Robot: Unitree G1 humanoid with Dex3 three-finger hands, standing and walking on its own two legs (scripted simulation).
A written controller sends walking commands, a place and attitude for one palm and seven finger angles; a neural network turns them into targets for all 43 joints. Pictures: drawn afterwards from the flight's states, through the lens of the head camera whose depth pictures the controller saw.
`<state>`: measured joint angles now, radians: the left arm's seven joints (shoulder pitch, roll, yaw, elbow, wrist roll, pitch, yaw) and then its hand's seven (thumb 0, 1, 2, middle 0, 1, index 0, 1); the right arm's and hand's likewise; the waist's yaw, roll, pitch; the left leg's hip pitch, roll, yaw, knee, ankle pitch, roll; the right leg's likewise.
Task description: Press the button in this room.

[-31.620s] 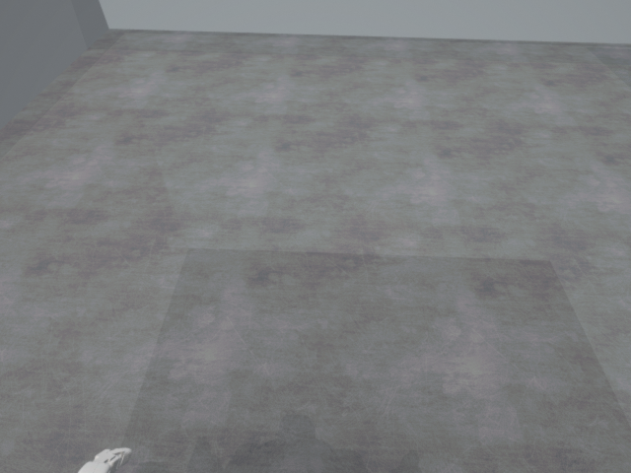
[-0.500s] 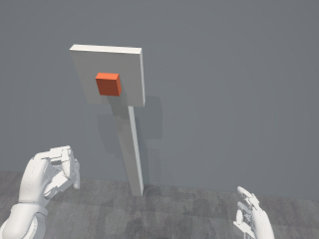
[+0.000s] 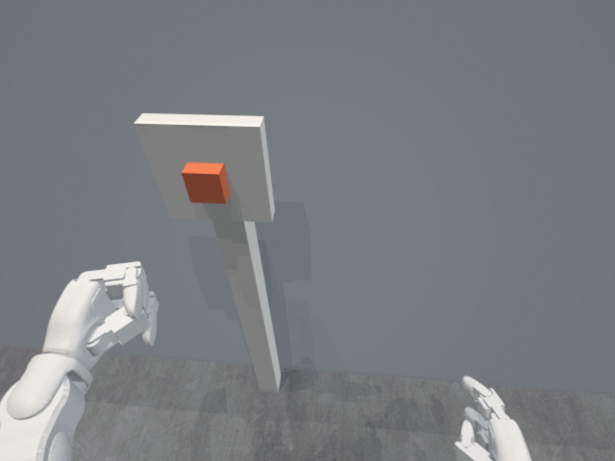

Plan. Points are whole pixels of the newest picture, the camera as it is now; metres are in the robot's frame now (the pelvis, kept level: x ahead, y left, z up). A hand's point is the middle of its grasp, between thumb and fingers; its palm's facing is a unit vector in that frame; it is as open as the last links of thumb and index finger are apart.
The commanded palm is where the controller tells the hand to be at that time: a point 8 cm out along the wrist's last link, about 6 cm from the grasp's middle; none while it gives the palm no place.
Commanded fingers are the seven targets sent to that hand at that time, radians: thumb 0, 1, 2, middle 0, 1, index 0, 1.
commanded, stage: raise the hand and make a fist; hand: left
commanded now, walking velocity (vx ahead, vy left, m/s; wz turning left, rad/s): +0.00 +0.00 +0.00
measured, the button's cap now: (207, 181) +0.47 +0.20 +0.14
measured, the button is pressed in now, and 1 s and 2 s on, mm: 0 0 0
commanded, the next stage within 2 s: aim a knuckle at the button in 0.22 s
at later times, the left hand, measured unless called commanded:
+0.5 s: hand (140, 319) +0.23 +0.21 +0.13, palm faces +0.07 -1.00 -0.06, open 3.1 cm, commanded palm +0.21 +0.25 +0.13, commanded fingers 0.00 0.90 0.90 -1.30 -1.50 -1.30 -1.50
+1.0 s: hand (185, 279) +0.30 +0.18 +0.12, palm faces +0.01 -1.00 -0.05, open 3.1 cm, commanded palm +0.28 +0.23 +0.12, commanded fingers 0.00 0.90 0.90 -1.30 -1.50 -1.30 -1.50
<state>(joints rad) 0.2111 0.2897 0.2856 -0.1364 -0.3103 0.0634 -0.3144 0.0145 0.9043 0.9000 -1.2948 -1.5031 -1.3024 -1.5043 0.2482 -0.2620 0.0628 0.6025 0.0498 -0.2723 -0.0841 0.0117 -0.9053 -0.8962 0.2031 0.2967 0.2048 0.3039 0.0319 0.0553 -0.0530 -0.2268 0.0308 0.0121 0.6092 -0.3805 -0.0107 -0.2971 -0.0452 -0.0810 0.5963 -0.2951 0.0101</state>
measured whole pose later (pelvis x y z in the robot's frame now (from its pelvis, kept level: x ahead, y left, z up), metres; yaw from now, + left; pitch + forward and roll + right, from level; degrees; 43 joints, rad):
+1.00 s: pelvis -0.02 -0.01 +0.00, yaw -1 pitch +0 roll +0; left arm -0.10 0.25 0.23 0.20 -0.23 -0.06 -0.24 0.02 0.90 0.90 -1.30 -1.50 -1.30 -1.50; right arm 0.25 -0.26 0.05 0.65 0.04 -0.26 -0.10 0.01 -0.91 -0.90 0.20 0.30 0.20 0.30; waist 0.02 0.05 -0.01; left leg -0.24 0.03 0.02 0.58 -0.34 -0.02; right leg -0.33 -0.04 -0.07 0.59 -0.26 0.00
